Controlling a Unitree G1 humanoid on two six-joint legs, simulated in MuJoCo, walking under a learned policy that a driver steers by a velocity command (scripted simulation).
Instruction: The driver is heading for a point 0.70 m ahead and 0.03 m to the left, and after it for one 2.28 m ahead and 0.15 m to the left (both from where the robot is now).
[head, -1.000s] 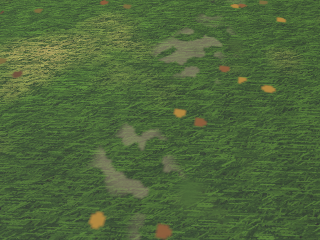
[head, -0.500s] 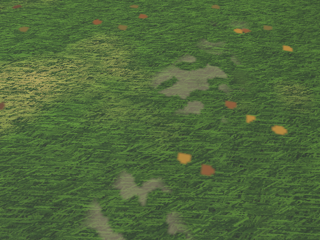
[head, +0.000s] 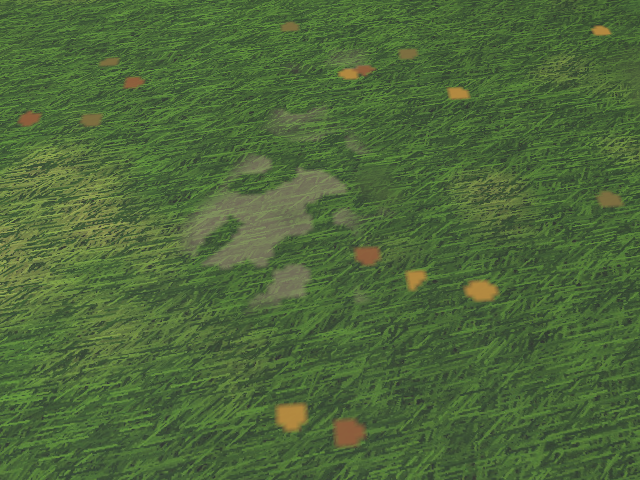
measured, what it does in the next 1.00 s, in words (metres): walks ahead: left foot, then right foot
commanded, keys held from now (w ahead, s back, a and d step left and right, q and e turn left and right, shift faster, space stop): w+e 0.20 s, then w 0.46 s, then w+q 0.34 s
